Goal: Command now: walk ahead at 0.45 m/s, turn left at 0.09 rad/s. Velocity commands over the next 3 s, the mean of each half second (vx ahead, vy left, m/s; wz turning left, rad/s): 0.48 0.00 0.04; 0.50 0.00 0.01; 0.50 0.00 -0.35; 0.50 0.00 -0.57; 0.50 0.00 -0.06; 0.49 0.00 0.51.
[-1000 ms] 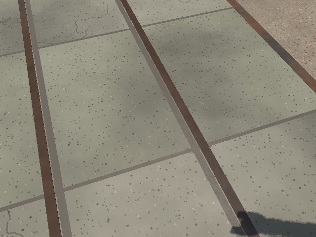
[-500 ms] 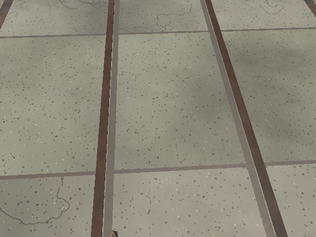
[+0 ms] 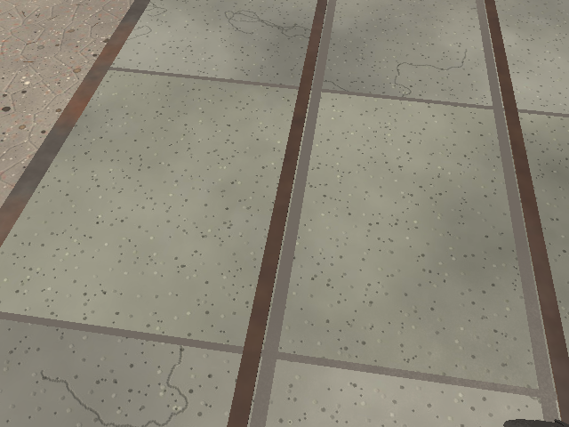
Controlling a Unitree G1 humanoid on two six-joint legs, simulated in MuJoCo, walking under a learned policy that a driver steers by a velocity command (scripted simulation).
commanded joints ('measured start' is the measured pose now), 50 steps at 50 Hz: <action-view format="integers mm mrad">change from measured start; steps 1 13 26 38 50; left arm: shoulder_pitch -130 -385 -53 -135 -50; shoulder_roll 146 23 141 137 94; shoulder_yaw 26 -17 29 25 -2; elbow -148 -182 -116 -59 -22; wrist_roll -23 10 8 13 36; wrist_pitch -55 -39 -30 -44 6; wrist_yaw -2 -32 -26 -10 11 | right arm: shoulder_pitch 279 233 237 -9 298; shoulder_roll -176 -162 -171 -60 -255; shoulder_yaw -53 -42 -25 -1 -73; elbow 16 98 95 40 81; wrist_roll -6 -1 34 -11 -14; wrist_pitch -13 -20 -32 -9 -26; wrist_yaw -2 -27 -21 -23 -7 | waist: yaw -155 -126 53 -29 -197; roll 196 79 -129 -24 106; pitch -59 85 -222 54 -281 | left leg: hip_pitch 555 275 -375 -230 520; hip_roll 360 185 24 138 247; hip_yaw -604 -122 -163 -72 -251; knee -327 -449 779 168 -61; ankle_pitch -297 272 -273 274 226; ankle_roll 223 158 -14 -68 134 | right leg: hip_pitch -664 -455 510 25 -26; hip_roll -18 -23 -284 -100 -37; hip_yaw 35 -50 548 44 -56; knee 451 -137 -485 -680 119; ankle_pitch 38 586 137 498 533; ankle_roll -41 9 -306 -232 -89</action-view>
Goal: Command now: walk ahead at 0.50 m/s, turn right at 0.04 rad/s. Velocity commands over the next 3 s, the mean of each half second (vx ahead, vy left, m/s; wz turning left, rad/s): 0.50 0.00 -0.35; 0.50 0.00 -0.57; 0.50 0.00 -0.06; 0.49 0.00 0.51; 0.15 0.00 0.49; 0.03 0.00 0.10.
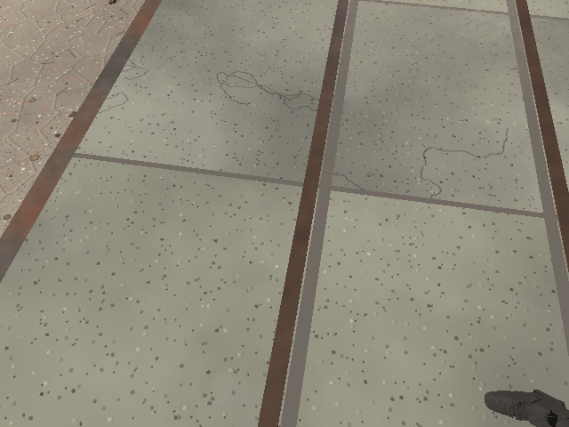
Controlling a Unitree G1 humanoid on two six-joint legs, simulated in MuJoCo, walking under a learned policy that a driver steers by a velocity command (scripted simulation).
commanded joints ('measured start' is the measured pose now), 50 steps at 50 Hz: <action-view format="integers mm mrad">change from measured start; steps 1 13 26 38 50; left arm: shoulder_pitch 107 -153 -89 -117 -47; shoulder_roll -13 36 121 133 109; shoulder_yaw -22 15 67 57 54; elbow -95 -134 -215 -234 -192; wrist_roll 3 -13 -13 -1 -11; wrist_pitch -32 1 6 -25 11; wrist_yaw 0 -4 -54 3 23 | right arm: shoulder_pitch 393 188 217 87 38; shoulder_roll -306 -136 -235 -116 -171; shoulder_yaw -97 -62 -92 -46 -74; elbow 38 81 122 -6 -33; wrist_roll -13 -26 15 -27 -4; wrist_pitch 1 -32 52 -8 -51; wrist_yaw -11 -33 -71 -44 -18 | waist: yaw -133 -82 42 -77 -94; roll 324 46 67 -42 -140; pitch -404 10 -125 -34 -75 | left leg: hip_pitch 870 369 531 -144 193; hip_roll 387 207 221 72 -25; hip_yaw -699 -4 206 -73 -81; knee -130 -388 168 413 -85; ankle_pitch -180 156 797 -108 17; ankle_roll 264 129 21 -130 -36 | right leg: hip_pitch -623 -698 -258 -222 -129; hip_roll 63 -124 61 -131 -101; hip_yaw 69 145 -89 309 436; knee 743 488 109 -235 48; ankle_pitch -124 414 313 591 490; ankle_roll -20 29 -144 -281 -147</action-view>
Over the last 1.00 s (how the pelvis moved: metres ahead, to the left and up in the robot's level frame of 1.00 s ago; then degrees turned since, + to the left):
0.55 0.01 0.00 0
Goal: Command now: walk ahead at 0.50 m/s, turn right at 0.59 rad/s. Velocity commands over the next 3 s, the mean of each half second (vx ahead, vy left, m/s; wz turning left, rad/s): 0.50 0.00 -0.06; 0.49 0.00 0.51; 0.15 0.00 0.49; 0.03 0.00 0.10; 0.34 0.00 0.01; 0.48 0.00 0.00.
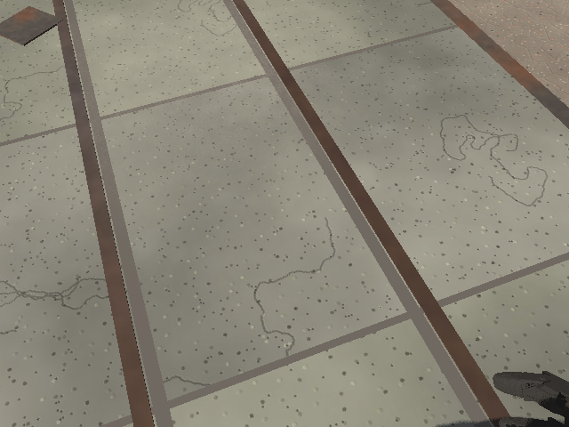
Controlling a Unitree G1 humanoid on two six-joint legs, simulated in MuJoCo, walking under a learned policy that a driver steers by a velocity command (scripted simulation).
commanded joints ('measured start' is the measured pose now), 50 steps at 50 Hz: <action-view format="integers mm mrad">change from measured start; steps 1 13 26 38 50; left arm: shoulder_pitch -58 -216 8 -145 -39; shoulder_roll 76 17 155 128 113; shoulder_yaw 12 -29 28 31 -3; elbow -78 -147 -87 -8 -31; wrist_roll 11 31 29 29 33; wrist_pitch -9 -50 -62 -81 -80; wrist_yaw -2 -26 -24 -11 -17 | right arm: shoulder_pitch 206 230 368 126 361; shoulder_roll -193 -152 -139 -36 -295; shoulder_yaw -75 -55 -39 -23 -108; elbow -29 45 33 -53 -114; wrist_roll -18 15 44 18 1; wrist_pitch -30 15 31 80 86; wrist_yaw -14 -13 -33 8 1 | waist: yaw -172 -109 18 -51 -188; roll -118 46 -231 -95 140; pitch -186 1 -182 39 -461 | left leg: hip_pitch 453 297 -326 -183 894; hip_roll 116 195 40 121 377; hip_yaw -78 -153 -55 24 -691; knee -8 -293 761 348 -63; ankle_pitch -43 -6 -506 12 176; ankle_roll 104 259 35 9 466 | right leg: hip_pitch -153 -520 300 -25 -638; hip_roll -159 -196 -514 -370 -87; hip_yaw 133 -176 390 -271 -147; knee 253 346 -170 -328 968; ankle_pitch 416 200 -55 477 -251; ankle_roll -54 80 -164 -101 134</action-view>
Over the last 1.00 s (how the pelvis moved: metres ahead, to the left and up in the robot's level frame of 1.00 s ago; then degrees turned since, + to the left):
0.55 -0.10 0.01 -31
